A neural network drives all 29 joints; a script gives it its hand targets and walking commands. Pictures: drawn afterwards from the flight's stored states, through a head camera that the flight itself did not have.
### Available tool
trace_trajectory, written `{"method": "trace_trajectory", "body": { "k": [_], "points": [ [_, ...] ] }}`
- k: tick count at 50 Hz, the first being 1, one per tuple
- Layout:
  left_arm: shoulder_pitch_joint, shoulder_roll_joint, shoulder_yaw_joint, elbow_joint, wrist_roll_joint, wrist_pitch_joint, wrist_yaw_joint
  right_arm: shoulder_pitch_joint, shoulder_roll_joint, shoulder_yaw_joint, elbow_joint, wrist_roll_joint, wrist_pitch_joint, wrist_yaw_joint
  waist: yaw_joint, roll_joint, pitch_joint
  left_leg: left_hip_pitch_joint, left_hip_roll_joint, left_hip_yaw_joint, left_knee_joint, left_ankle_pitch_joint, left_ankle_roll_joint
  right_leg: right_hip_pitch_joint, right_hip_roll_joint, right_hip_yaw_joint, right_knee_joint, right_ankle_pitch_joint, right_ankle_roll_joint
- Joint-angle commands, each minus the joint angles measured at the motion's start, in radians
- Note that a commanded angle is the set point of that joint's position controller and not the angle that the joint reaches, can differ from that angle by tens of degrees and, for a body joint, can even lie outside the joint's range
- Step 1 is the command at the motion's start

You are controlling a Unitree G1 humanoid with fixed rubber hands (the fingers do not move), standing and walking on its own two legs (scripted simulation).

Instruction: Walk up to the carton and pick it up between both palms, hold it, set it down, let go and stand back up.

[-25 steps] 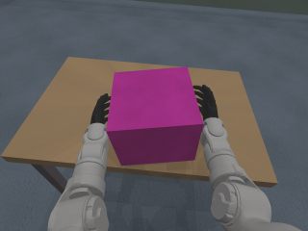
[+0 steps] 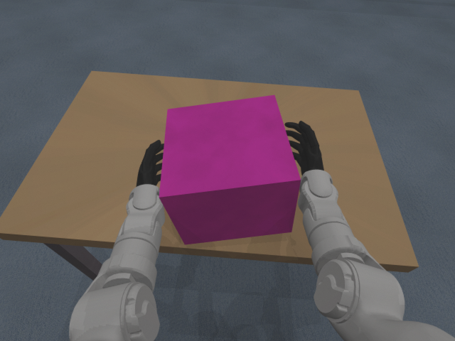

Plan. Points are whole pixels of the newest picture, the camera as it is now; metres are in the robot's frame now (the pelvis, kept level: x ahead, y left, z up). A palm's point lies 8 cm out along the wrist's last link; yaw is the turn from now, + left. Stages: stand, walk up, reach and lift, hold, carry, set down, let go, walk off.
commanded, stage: set down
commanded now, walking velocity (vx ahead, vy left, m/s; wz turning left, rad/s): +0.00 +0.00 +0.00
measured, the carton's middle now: (229, 170) +0.43 +0.01 +0.03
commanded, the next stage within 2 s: none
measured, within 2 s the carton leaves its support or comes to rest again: rests again in 1.04 s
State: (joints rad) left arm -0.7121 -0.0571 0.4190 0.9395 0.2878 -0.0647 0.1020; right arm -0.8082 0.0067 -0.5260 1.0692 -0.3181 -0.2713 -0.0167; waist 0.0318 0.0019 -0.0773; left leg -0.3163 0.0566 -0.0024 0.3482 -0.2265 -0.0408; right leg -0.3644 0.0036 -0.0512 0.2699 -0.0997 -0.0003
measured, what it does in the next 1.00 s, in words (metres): stands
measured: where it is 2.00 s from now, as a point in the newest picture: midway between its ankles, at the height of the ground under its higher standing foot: outside the picture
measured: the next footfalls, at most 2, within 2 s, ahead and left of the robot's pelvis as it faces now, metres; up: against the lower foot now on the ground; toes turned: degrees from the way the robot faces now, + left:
none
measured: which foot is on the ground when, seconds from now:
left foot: down 0.00-1.00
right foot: down 0.00-1.00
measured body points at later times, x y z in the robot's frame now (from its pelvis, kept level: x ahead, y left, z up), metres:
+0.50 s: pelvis -0.01 +0.00 +0.00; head +0.07 -0.01 +0.44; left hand +0.40 +0.16 +0.01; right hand +0.43 -0.14 +0.04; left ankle -0.05 +0.14 -0.75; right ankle +0.01 -0.12 -0.75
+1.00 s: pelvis -0.02 +0.00 +0.00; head +0.08 -0.01 +0.44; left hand +0.39 +0.16 +0.01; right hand +0.42 -0.15 +0.03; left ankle -0.05 +0.14 -0.75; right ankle +0.01 -0.12 -0.75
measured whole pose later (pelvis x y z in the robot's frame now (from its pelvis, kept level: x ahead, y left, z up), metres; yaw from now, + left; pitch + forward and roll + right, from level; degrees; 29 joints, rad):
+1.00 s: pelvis -0.02 +0.00 +0.00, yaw +0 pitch +16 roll +0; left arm -0.75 -0.07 0.54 1.07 0.34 -0.28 0.10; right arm -0.81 0.03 -0.66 1.09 -0.48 -0.39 0.00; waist 0.04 0.02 -0.08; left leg -0.43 0.04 0.01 0.35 -0.19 -0.03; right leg -0.49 -0.01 -0.04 0.29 -0.07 0.00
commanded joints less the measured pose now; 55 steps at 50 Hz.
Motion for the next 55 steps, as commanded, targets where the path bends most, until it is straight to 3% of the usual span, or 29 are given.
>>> {"method": "trace_trajectory", "body": {
  "k": [1,3,7,10,14,17,20,23,25,34,37,42,51,52,55],
  "points": [
    [-0.685,-0.517,-0.256,-0.164,0.003,-0.110,-0.088,-0.509,0.500,0.279,-0.005,-0.066,-0.038,0.136,0.002,0.009,-0.631,0.076,-0.052,0.101,0.019,0.538,-0.042,0.498,0.023,-0.051,0.131,0.541,0.023],
    [-0.670,-0.516,-0.248,-0.154,0.009,-0.126,-0.086,-0.497,0.507,0.289,0.007,-0.073,-0.048,0.134,0.011,-0.003,-0.663,0.072,-0.049,0.105,0.031,0.570,-0.038,0.502,0.025,-0.051,0.138,0.575,0.022],
    [-0.661,-0.514,-0.241,-0.125,0.014,-0.146,-0.094,-0.491,0.511,0.283,0.010,-0.090,-0.061,0.128,-0.002,-0.014,-0.643,-0.001,-0.051,0.111,0.016,0.523,-0.031,0.561,0.015,-0.039,0.155,0.620,0.025],
    [-0.681,-0.527,-0.266,-0.129,-0.002,-0.177,-0.088,-0.489,0.518,0.279,0.024,-0.098,-0.082,0.126,-0.005,0.010,-0.686,0.031,-0.048,0.107,0.038,0.574,-0.044,0.505,0.021,-0.048,0.155,0.615,0.019],
    [-0.692,-0.514,-0.257,-0.101,-0.003,-0.208,-0.087,-0.497,0.518,0.273,0.040,-0.106,-0.094,0.127,-0.001,0.018,-0.695,-0.003,-0.051,0.107,0.027,0.507,-0.037,0.498,0.016,-0.043,0.152,0.561,0.016],
    [-0.689,-0.512,-0.252,-0.064,-0.002,-0.224,-0.090,-0.489,0.515,0.259,0.062,-0.121,-0.099,0.122,-0.013,-0.003,-0.681,-0.013,-0.046,0.105,0.025,0.496,-0.035,0.495,0.021,-0.044,0.154,0.565,0.018],
    [-0.680,-0.494,-0.227,-0.022,0.005,-0.246,-0.093,-0.494,0.522,0.263,0.057,-0.134,-0.105,0.123,-0.002,-0.021,-0.696,-0.059,-0.051,0.114,0.021,0.450,-0.021,0.509,0.013,-0.034,0.155,0.554,0.022],
    [-0.675,-0.490,-0.210,-0.019,0.022,-0.248,-0.098,-0.471,0.509,0.222,0.079,-0.157,-0.101,0.124,-0.012,-0.002,-0.654,-0.057,-0.053,0.115,0.001,0.399,-0.025,0.485,0.009,-0.038,0.143,0.489,0.018],
    [-0.673,-0.490,-0.203,0.002,0.025,-0.249,-0.100,-0.478,0.507,0.203,0.075,-0.175,-0.104,0.123,-0.020,-0.022,-0.642,-0.050,-0.050,0.116,0.002,0.385,-0.024,0.464,0.015,-0.042,0.132,0.465,0.017],
    [-0.626,-0.462,-0.136,0.050,0.075,-0.251,-0.100,-0.454,0.501,0.147,0.102,-0.220,-0.104,0.134,-0.007,-0.022,-0.586,-0.071,-0.055,0.126,-0.017,0.330,-0.010,0.432,0.011,-0.046,0.113,0.375,0.017],
    [-0.630,-0.462,-0.130,0.051,0.077,-0.259,-0.101,-0.454,0.503,0.130,0.106,-0.239,-0.109,0.135,-0.016,-0.038,-0.597,-0.081,-0.053,0.126,-0.023,0.321,-0.007,0.427,0.012,-0.052,0.118,0.382,0.023],
    [-0.581,-0.448,-0.107,0.078,0.093,-0.268,-0.098,-0.437,0.502,0.140,0.110,-0.239,-0.117,0.138,0.004,-0.038,-0.565,-0.095,-0.054,0.129,-0.018,0.337,-0.001,0.429,0.012,-0.047,0.120,0.390,0.023],
    [-0.553,-0.443,-0.104,0.061,0.108,-0.271,-0.096,-0.402,0.482,0.114,0.106,-0.262,-0.119,0.140,-0.010,-0.043,-0.554,-0.081,-0.052,0.128,-0.022,0.307,0.005,0.387,0.013,-0.052,0.104,0.334,0.021],
    [-0.536,-0.430,-0.083,0.084,0.117,-0.269,-0.096,-0.395,0.482,0.118,0.115,-0.260,-0.115,0.142,0.004,-0.044,-0.517,-0.087,-0.055,0.132,-0.020,0.302,0.011,0.391,0.010,-0.047,0.102,0.324,0.018],
    [-0.522,-0.418,-0.073,0.098,0.119,-0.261,-0.099,-0.399,0.476,0.109,0.096,-0.263,-0.113,0.142,0.007,-0.048,-0.497,-0.123,-0.055,0.133,-0.039,0.252,0.017,0.409,0.002,-0.043,0.102,0.307,0.023]
  ]
}}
